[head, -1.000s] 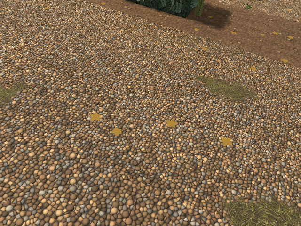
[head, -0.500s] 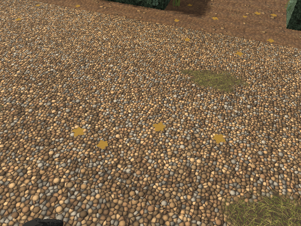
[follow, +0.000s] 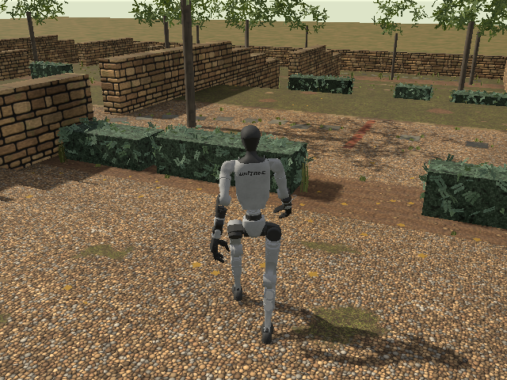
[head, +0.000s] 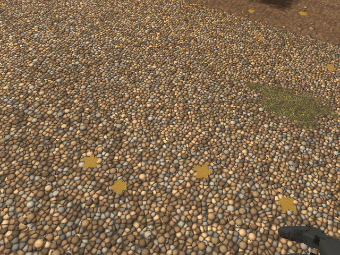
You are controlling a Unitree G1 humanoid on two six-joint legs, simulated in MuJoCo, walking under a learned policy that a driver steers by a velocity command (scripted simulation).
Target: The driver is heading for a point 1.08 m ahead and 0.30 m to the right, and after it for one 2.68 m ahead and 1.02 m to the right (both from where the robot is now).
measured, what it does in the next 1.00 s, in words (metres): goes down, turning right: left foot, then right foot 0.17 m lower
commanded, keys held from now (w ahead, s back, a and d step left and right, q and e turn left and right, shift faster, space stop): w+shift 0.14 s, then w+e+shift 0.80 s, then e+shift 0.06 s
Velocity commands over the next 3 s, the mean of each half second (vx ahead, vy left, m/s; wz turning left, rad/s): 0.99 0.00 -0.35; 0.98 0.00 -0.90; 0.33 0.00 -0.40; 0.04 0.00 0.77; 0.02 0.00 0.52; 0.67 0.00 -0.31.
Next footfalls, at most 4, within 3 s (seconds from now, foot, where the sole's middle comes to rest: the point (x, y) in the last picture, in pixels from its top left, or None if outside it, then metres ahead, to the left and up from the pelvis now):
0.06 left None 0.24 0.09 -0.75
0.50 right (194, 234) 0.63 -0.06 -0.92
0.80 left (181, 156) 1.04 0.02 -0.92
1.22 right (240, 144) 1.28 -0.33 -1.10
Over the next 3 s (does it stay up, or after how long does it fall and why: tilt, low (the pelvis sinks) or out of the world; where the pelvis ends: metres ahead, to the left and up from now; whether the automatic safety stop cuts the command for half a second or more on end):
stays up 1.52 -0.49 -0.35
